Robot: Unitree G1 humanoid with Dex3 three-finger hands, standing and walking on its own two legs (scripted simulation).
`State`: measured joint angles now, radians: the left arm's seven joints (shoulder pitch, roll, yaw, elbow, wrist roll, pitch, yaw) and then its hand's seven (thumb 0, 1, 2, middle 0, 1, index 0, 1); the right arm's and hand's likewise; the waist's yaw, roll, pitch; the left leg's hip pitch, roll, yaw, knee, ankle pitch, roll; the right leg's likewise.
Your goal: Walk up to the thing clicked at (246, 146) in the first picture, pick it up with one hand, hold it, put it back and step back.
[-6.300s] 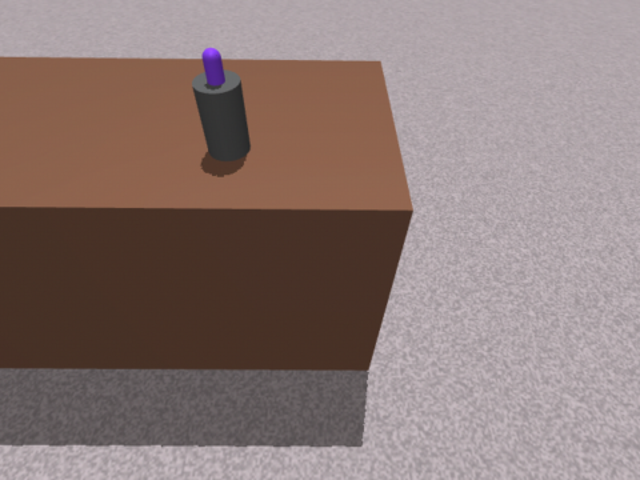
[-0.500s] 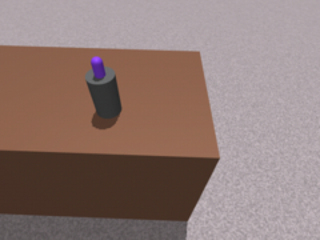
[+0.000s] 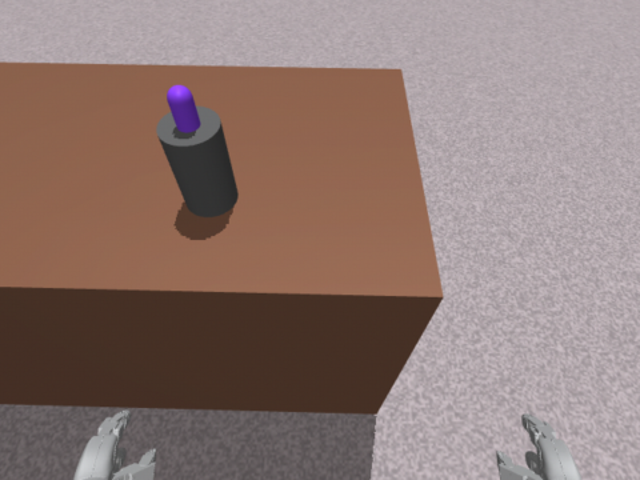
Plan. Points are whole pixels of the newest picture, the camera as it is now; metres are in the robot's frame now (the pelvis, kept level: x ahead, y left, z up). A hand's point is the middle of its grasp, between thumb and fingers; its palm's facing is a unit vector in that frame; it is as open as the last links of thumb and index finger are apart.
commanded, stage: rise first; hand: left
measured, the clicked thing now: (196, 150) +0.53 +0.20 +0.08
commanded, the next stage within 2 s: go down in 1.74 s
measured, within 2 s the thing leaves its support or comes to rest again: neither
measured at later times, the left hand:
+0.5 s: hand (122, 394) +0.21 +0.25 -0.03, palm faces +0.26 -0.90 -0.35, open 17.1 cm
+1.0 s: hand (79, 393) +0.19 +0.25 +0.07, palm faces +0.30 -0.87 -0.40, open 17.5 cm
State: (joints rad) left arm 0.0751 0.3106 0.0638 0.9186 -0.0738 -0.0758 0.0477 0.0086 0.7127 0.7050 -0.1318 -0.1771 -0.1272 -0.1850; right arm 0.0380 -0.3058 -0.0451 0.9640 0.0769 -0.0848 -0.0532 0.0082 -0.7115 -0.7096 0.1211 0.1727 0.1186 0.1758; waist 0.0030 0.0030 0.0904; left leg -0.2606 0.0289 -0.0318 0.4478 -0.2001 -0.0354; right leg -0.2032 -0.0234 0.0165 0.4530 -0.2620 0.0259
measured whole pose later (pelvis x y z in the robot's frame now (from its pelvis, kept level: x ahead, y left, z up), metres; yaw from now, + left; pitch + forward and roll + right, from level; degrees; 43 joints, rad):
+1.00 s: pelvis +0.00 -0.01 +0.00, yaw +0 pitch -3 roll +0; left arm 0.46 0.31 0.24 -0.11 -0.04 -0.18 0.03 -0.01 -0.53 0.00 -0.05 -0.04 -0.06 -0.04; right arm 0.25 -0.23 -0.11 0.62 0.02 -0.09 -0.05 -0.01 0.51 -0.03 0.06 0.05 0.05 0.05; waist 0.05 0.05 0.04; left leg -0.17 0.03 -0.04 0.43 -0.21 -0.04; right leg -0.11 -0.02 0.01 0.45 -0.28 0.02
